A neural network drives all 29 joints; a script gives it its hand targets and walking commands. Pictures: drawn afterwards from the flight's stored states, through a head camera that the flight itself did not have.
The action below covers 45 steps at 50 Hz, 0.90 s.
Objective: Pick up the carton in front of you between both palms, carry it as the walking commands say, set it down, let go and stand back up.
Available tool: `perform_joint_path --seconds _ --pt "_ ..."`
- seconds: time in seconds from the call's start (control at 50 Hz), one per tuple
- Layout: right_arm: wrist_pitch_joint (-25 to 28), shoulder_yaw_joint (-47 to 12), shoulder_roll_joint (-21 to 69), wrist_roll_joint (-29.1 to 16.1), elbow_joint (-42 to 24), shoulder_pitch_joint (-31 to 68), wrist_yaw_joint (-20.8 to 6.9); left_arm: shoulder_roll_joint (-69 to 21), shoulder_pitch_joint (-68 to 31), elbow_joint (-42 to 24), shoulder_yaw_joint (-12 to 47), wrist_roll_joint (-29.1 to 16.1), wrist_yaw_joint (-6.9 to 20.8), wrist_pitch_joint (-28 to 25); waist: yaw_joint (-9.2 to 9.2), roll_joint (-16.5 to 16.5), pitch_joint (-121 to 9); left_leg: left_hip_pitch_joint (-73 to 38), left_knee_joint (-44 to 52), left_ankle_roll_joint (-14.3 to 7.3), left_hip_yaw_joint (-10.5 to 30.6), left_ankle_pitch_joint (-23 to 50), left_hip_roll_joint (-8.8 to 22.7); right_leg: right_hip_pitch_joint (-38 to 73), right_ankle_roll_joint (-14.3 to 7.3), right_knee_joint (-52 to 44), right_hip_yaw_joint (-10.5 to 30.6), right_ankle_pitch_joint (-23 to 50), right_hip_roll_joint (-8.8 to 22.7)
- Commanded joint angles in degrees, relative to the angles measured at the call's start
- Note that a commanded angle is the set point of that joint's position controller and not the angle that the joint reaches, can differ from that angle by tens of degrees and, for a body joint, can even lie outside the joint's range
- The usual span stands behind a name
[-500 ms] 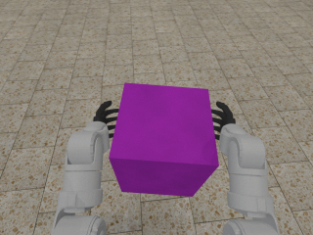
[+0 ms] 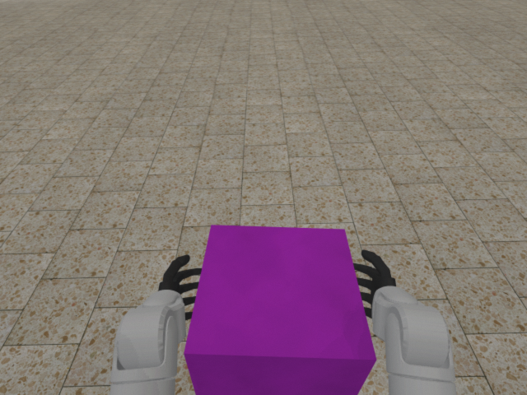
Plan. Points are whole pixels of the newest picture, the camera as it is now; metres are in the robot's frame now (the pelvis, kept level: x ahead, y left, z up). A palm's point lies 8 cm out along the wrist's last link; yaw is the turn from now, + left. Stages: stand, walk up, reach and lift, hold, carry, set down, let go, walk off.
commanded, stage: carry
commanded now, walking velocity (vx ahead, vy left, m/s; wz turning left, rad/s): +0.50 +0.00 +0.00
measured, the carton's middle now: (274, 328) +0.25 +0.00 -0.02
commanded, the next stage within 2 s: none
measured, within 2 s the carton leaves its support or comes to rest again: neither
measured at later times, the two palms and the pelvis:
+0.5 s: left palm (191, 176) +0.52 +0.17 +0.08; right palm (343, 175) +0.51 -0.13 +0.09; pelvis +0.24 +0.03 +0.00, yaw -3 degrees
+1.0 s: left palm (210, 164) +0.60 +0.15 +0.05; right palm (345, 165) +0.59 -0.15 +0.05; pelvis +0.33 +0.01 -0.01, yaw -3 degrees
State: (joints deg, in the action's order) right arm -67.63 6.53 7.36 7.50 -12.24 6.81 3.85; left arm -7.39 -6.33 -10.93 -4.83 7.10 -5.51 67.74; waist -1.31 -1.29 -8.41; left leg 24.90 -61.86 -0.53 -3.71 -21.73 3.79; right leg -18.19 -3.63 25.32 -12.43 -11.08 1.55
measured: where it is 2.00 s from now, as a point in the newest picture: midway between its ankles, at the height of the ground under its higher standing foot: outside the picture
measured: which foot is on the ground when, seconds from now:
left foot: up 0.00-0.28, down 0.30-1.00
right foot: down 0.00-0.32, up 0.34-0.52, down 0.54-1.00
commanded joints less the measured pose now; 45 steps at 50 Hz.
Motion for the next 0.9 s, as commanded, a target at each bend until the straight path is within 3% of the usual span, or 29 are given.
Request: perform_joint_path --seconds 0.0,0.06,0.14,0.22,0.26,0.28,0.3,0.32,0.34,0.36,0.38,0.4,0.44,0.5,0.52,0.56,0.58,0.6,0.66,0.7,0.78,0.88 --pt "1.3 -42.4 57.0 -23.7 -4.0 26.5 -13.9 -56.2 -31.2 -9.0 40.9 -26.1 16.4 -1.7 0.82 7.0 -10.4 9.6 5.7 0.6 1.4 5.6 3.4 14.8 -3.9 -16.4 18.4 -2.6 16.2" --pt "1.7 -42.4 56.2 -22.4 -4.2 22.9 -13.3 -54.2 -28.0 -9.6 41.1 -25.8 16.7 -1.8 0.64 7.6 -8.6 9.6 16.8 2.0 -1.3 10.1 3.0 15.7 -4.3 -18.3 13.9 -0.7 14.8" --pt "1.3 -42.6 53.8 -22.5 -6.6 22.1 -12.9 -51.3 -26.5 -11.7 40.9 -25.4 16.5 -1.3 0.48 8.4 -5.6 8.5 27.3 1.6 -5.2 15.5 1.1 18.0 -3.0 -15.6 8.7 12.9 12.9" --pt "-0.4 -42.1 50.2 -23.4 -9.5 22.8 -12.7 -48.3 -25.2 -13.1 39.9 -24.2 15.6 0.1 0.08 10.0 -4.3 2.8 33.0 1.1 -8.2 20.8 -1.4 19.5 -0.8 -8.3 4.2 30.1 11.4" --pt "-1.4 -41.5 48.6 -23.3 -9.1 21.9 -12.7 -46.8 -25.2 -13.0 39.3 -23.8 15.3 1.0 1.23 7.9 -6.2 -9.0 40.8 1.0 -11.6 27.3 -4.2 16.9 2.1 2.3 0.1 33.6 8.4" --pt "-1.8 -41.1 47.5 -23.0 -8.9 22.4 -12.8 -45.6 -25.7 -12.9 39.0 -23.6 15.1 1.5 1.63 6.6 -8.1 -18.5 41.7 0.5 -9.7 33.5 -1.7 11.6 4.3 7.6 -0.1 29.6 7.4" --pt "-2.4 -40.2 46.3 -22.8 -8.4 22.3 -12.8 -44.4 -26.8 -12.8 38.8 -23.6 15.0 2.0 2.38 -0.1 -12.8 -30.2 37.4 -1.4 2.0 55.0 9.4 3.3 6.7 18.2 0.7 10.1 5.5" --pt "-2.3 -39.0 45.7 -22.2 -6.6 23.3 -12.9 -45.4 -28.9 -12.7 39.8 -24.5 14.8 2.9 2.61 -11.3 -19.3 -43.8 34.9 -10.6 14.6 66.8 19.2 -9.0 7.6 28.2 3.9 -14.0 0.4" --pt "-2.2 -38.7 46.9 -22.9 -5.6 21.8 -12.9 -46.1 -28.5 -12.6 39.8 -24.5 15.0 3.1 2.34 -11.3 -20.1 -39.2 39.6 -13.2 18.3 58.5 20.4 -10.1 6.8 31.6 7.8 -22.9 0.5" --pt "-2.0 -38.8 48.7 -23.4 -6.3 22.8 -13.1 -47.5 -29.8 -12.3 39.6 -24.8 15.2 3.0 2.18 -9.1 -18.5 -34.9 42.5 -12.3 15.8 51.7 19.5 -9.5 5.8 31.0 10.0 -23.6 1.5" --pt "-1.8 -39.1 50.8 -23.7 -6.5 23.9 -13.2 -49.2 -30.9 -12.2 39.8 -25.1 15.3 2.6 1.94 -6.4 -17.9 -31.7 44.0 -10.1 12.5 46.0 18.5 -7.9 5.0 25.7 11.3 -23.6 3.0" --pt "-1.5 -39.5 52.7 -24.0 -6.7 25.0 -13.5 -50.6 -31.8 -12.5 40.0 -25.1 15.3 2.3 1.59 -6.2 -16.3 -27.4 45.2 -7.8 8.2 41.6 16.5 -5.1 4.8 17.5 11.0 -23.5 4.0" --pt "-1.0 -40.0 54.9 -24.2 -7.1 25.4 -14.0 -52.3 -32.0 -12.9 40.5 -24.6 15.2 1.6 1.59 -7.4 -16.3 -23.2 46.2 -5.8 3.3 34.3 13.3 1.1 5.2 9.4 7.7 -17.0 1.8" --pt "-0.7 -40.4 54.5 -24.3 -8.0 25.2 -14.3 -53.1 -30.2 -13.3 40.8 -23.9 15.0 1.1 1.24 -5.0 -17.6 -20.0 44.0 -4.4 -1.1 25.8 11.4 8.4 5.3 -1.3 5.1 -1.7 2.8" --pt "-0.7 -40.5 54.2 -24.1 -7.9 24.7 -14.3 -52.7 -29.5 -13.4 40.6 -23.6 15.0 1.2 1.27 -4.1 -16.9 -17.5 43.0 -3.3 -2.1 22.1 10.2 11.2 5.6 -3.7 5.4 3.8 4.0" --pt "-0.8 -41.0 53.6 -23.5 -7.1 24.3 -14.5 -52.0 -28.9 -12.8 40.4 -23.0 15.2 1.5 1.66 -0.8 -13.3 -14.6 40.9 -0.4 -3.8 15.8 7.9 10.3 5.3 -4.4 10.0 8.2 9.8" --pt "-1.1 -41.4 53.6 -23.6 -7.4 25.2 -14.6 -52.0 -29.7 -11.7 40.1 -22.7 15.4 1.5 1.90 2.3 -10.8 -14.6 40.7 0.7 -3.2 19.3 6.7 8.3 5.0 -2.0 10.0 11.1 10.5" --pt "-1.2 -41.3 53.0 -23.2 -6.3 24.9 -14.6 -51.5 -28.8 -10.3 39.7 -22.6 15.6 1.6 1.76 2.9 -9.6 -14.8 38.9 0.8 -2.9 23.5 7.0 8.0 4.8 -1.3 9.6 13.8 10.1" --pt "-1.0 -41.0 51.6 -21.9 -3.7 23.4 -14.5 -50.6 -25.7 -6.4 38.9 -21.6 16.1 1.0 1.54 3.1 -11.0 -16.2 33.5 0.6 -2.8 34.5 6.8 8.5 4.4 1.2 9.3 25.2 9.4" --pt "-0.2 -41.0 51.5 -21.3 -2.2 23.4 -14.5 -50.5 -25.6 -4.8 38.6 -21.0 16.2 0.0 1.49 3.5 -11.9 -15.8 31.7 0.8 -3.2 37.6 6.4 9.5 4.3 2.6 8.9 31.3 9.1" --pt "2.9 -40.2 51.9 -19.7 1.0 24.1 -14.5 -50.6 -26.9 -2.2 37.5 -19.6 16.4 -3.2 1.40 3.0 -12.2 -15.4 30.6 1.1 -3.4 37.0 6.0 10.1 4.0 3.9 8.6 33.4 8.9" --pt "8.8 -38.4 52.0 -17.4 3.3 24.3 -14.7 -50.8 -28.4 -0.8 37.0 -18.1 16.6 -9.2 1.32 2.0 -13.2 -16.4 29.8 0.5 -3.1 36.2 6.1 9.8 3.7 4.9 8.4 30.1 8.5"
